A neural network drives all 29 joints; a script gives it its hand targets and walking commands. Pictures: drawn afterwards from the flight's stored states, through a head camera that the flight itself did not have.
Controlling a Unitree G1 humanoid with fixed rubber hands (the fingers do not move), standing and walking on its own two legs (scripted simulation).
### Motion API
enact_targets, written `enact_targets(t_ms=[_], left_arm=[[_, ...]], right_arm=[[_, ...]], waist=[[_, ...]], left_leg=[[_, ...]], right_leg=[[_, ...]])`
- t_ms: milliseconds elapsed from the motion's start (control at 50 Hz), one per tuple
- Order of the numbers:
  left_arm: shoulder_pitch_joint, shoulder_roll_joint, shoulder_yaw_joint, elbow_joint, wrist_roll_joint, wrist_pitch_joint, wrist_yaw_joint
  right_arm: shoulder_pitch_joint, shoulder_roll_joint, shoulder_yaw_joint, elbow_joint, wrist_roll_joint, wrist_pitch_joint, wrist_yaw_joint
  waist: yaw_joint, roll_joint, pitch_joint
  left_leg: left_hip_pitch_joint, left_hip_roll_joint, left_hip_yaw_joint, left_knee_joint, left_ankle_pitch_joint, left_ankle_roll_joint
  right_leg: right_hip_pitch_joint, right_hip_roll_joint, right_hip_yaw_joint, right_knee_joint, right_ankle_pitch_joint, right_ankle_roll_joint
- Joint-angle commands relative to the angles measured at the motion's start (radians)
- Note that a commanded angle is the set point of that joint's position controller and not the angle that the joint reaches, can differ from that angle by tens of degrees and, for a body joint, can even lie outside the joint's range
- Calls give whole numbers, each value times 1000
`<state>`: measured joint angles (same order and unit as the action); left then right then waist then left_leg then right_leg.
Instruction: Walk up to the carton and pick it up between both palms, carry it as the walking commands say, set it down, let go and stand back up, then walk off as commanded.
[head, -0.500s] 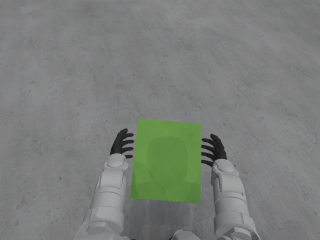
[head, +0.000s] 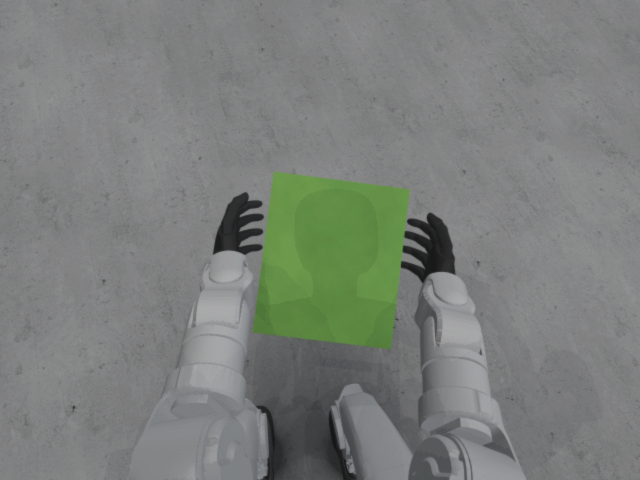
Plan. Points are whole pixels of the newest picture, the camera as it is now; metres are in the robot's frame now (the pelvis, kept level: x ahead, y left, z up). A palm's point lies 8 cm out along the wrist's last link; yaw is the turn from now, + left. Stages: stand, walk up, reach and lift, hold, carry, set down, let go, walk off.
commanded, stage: set down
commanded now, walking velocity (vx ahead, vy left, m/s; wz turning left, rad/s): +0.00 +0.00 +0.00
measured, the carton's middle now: (328, 259) +0.41 -0.09 -0.14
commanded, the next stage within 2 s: none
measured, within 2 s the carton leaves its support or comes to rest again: neither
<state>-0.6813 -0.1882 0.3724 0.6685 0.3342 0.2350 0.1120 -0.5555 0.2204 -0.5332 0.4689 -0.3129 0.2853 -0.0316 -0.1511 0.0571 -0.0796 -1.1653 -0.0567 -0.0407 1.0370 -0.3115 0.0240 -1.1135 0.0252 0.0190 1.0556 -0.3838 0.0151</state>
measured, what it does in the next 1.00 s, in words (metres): lowers itself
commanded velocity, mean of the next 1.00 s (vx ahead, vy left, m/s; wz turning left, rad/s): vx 0.00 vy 0.00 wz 0.00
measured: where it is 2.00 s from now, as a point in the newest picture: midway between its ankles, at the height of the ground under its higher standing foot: (307, 465)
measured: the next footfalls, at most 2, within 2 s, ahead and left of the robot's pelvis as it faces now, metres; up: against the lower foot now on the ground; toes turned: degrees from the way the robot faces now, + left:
none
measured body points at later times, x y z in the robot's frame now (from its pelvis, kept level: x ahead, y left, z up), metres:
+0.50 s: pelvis +0.00 +0.00 -0.07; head +0.20 +0.00 +0.33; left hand +0.45 +0.04 -0.14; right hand +0.37 -0.22 -0.14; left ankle +0.09 +0.10 -0.65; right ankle +0.05 -0.13 -0.65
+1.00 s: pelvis -0.03 +0.00 -0.15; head +0.22 +0.00 +0.23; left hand +0.48 +0.03 -0.22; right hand +0.40 -0.23 -0.22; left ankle +0.09 +0.10 -0.65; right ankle +0.05 -0.13 -0.65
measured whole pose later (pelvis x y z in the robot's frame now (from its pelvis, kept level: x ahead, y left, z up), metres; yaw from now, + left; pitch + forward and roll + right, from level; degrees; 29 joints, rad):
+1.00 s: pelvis -0.03 +0.00 -0.15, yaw -1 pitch +41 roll -4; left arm -1.04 -0.10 0.40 0.81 0.33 0.27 0.19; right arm -0.87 0.12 -0.61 0.59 -0.28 0.32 -0.04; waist -0.14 0.08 -0.14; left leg -1.87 -0.07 -0.04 1.61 -0.44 0.02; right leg -1.80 0.03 -0.01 1.62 -0.54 0.03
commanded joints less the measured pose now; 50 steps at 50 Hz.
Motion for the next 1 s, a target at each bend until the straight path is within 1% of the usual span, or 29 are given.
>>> enact_targets(t_ms=[0,120,240,340,480,620,820,980], left_arm=[[-432,-900,-478,120,-96,-14,-253],[-442,-899,-475,137,-96,-20,-245],[-467,-901,-474,149,-99,-25,-230],[-503,-901,-466,161,-101,-25,-213],[-575,-901,-447,190,-105,-15,-188],[-649,-893,-415,217,-110,3,-171],[-747,-867,-371,243,-110,24,-157],[-820,-845,-353,260,-114,32,-158]], right_arm=[[-556,786,553,72,121,-23,247],[-569,789,557,70,132,-30,235],[-598,778,555,71,139,-37,230],[-639,759,545,81,146,-42,232],[-729,731,525,101,159,-38,240],[-816,702,487,123,162,-25,250],[-921,665,435,147,156,-7,260],[-998,655,423,150,162,2,257]], waist=[[-35,0,-707],[-27,6,-765],[-29,17,-817],[-35,32,-851],[-41,54,-887],[-55,73,-910],[-68,92,-930],[-70,93,-957]], left_leg=[[366,-85,-54,-42,77,6],[266,-99,-40,36,113,6],[195,-108,-33,109,126,1],[154,-113,-29,162,108,-6],[118,-120,-25,231,60,-16],[92,-124,-25,293,23,-22],[32,-130,-16,380,3,-29],[-45,-135,3,456,-2,-29]], right_leg=[[206,91,18,-84,218,5],[151,101,15,-14,268,18],[75,110,4,58,282,25],[-7,117,-12,117,257,24],[-127,124,-38,196,189,21],[-238,128,-63,268,137,17],[-354,132,-89,356,104,14],[-396,135,-98,416,103,20]])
